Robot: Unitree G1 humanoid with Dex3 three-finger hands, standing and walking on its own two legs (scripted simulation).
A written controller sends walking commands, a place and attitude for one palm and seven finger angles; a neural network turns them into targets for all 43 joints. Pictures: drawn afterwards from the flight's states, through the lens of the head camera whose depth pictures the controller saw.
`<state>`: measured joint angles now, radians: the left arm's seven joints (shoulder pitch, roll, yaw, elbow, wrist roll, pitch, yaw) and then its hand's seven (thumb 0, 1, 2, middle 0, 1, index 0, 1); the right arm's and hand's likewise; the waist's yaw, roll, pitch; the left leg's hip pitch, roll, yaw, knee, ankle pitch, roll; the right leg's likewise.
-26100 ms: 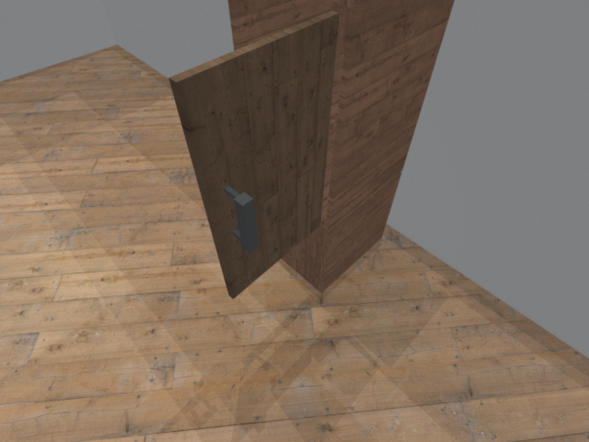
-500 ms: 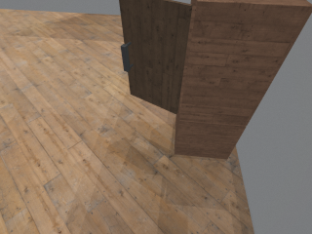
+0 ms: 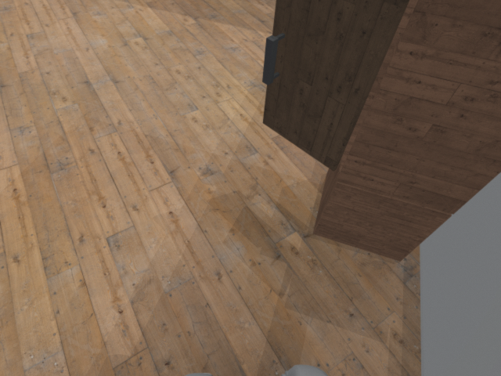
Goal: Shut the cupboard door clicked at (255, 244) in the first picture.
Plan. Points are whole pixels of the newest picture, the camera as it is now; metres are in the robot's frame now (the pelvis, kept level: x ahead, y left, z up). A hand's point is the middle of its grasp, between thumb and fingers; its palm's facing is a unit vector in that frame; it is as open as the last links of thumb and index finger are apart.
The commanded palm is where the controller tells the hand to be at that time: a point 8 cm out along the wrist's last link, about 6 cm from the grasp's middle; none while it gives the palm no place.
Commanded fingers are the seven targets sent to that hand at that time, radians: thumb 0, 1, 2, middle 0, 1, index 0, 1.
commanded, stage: walk to a spot facing it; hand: left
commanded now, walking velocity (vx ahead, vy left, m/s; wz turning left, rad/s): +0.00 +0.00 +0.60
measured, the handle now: (274, 59) +0.98 -0.04 -0.04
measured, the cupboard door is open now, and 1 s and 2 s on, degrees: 64 64 64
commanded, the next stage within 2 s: turn to face it in 2.00 s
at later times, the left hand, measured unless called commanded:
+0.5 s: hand out of the picture -0.03 +0.18 -0.16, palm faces +0.33 -0.90 -0.27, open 7.4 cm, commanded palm none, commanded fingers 0.00 0.90 0.90 -0.20 -0.30 -0.20 -0.30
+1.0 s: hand out of the picture -0.03 +0.17 -0.14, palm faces +0.62 -0.73 -0.29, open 7.4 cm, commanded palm none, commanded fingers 0.00 0.90 0.90 -0.20 -0.30 -0.20 -0.30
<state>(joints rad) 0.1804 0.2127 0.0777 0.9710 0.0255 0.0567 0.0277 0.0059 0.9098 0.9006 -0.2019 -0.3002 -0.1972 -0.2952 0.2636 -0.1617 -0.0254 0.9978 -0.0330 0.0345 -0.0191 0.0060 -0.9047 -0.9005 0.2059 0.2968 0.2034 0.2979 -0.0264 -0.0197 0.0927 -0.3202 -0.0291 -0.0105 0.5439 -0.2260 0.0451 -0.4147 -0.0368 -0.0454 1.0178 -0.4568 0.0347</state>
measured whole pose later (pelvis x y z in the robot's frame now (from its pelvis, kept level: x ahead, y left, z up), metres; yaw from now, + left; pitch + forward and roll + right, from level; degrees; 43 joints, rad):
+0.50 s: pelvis -0.02 -0.04 +0.00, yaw +21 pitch +0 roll +2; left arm 0.22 0.23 0.06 0.88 0.04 0.02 0.02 0.01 0.91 0.90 -0.20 -0.30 -0.20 -0.30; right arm 0.15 -0.26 -0.08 0.89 -0.01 0.08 0.03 0.01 -0.91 -0.90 0.20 0.30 0.20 0.30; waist -0.02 -0.04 0.12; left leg -0.39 0.01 0.04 0.80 -0.44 -0.05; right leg -0.22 -0.14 -0.14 0.56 -0.33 0.04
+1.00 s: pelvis +0.04 -0.04 +0.00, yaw +39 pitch +0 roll +1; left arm 0.26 0.21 0.07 0.87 0.04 -0.03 0.00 0.00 0.91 0.90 -0.20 -0.30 -0.20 -0.30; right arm 0.26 -0.24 -0.07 0.96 -0.03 0.06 0.02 0.01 -0.90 -0.90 0.21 0.30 0.20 0.30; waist -0.01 0.03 0.05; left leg -0.50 -0.02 -0.06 1.12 -0.40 0.00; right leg -0.27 -0.07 -0.13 0.56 -0.29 -0.02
